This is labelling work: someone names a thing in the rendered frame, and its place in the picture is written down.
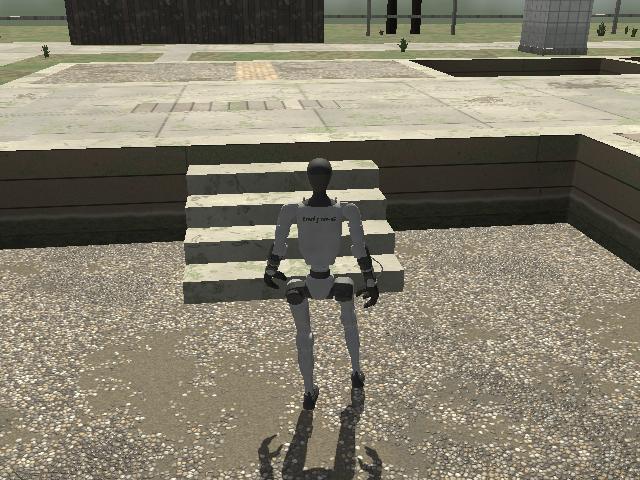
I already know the robot left upper arm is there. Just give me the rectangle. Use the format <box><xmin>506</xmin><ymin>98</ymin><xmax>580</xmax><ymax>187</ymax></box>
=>
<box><xmin>272</xmin><ymin>202</ymin><xmax>299</xmax><ymax>256</ymax></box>

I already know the left robot forearm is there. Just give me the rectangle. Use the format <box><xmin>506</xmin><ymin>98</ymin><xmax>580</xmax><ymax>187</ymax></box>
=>
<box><xmin>265</xmin><ymin>241</ymin><xmax>283</xmax><ymax>276</ymax></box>

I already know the humanoid robot head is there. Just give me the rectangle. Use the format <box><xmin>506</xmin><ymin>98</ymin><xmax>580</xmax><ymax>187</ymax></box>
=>
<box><xmin>302</xmin><ymin>158</ymin><xmax>337</xmax><ymax>207</ymax></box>

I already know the left robot hand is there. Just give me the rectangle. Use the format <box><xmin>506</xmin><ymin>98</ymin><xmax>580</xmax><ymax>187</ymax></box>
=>
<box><xmin>264</xmin><ymin>271</ymin><xmax>287</xmax><ymax>289</ymax></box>

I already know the right robot foot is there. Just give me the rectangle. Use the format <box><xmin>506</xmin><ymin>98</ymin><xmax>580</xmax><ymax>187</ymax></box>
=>
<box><xmin>351</xmin><ymin>371</ymin><xmax>365</xmax><ymax>388</ymax></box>

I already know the right robot forearm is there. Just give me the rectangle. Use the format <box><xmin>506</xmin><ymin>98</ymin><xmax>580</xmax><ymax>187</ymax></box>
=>
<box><xmin>357</xmin><ymin>243</ymin><xmax>377</xmax><ymax>287</ymax></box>

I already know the robot right upper arm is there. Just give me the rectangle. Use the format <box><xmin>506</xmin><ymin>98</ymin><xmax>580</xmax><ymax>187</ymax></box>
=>
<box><xmin>340</xmin><ymin>202</ymin><xmax>367</xmax><ymax>258</ymax></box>

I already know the right robot hand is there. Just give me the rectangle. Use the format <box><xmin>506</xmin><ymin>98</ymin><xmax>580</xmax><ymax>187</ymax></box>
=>
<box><xmin>356</xmin><ymin>284</ymin><xmax>379</xmax><ymax>308</ymax></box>

